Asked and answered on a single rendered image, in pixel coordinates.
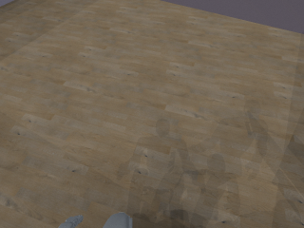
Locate robot left thigh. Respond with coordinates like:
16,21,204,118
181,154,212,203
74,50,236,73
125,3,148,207
103,213,133,228

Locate left robot hand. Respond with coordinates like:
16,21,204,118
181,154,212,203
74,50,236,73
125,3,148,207
58,215,84,228

